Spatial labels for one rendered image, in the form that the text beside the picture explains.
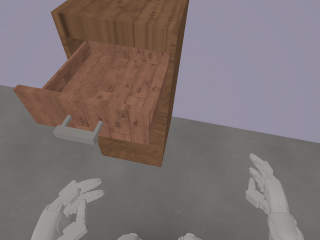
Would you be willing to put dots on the right robot shin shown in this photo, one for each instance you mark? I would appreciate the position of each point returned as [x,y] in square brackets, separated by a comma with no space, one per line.
[189,234]

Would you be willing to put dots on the robot right forearm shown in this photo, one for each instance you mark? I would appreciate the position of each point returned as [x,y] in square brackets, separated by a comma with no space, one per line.
[283,227]

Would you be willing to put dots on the handle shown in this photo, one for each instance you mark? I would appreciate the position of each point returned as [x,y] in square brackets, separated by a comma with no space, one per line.
[78,135]

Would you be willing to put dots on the drawer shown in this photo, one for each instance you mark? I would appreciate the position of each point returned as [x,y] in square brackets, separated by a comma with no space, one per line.
[118,85]

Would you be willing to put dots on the robot right hand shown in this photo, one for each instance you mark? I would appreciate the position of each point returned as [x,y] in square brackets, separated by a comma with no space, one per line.
[273,192]

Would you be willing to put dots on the cabinet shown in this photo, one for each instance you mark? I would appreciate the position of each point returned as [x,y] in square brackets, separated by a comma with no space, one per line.
[157,25]

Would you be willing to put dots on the robot left hand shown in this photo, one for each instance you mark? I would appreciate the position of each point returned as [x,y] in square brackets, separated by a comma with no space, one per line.
[55,218]

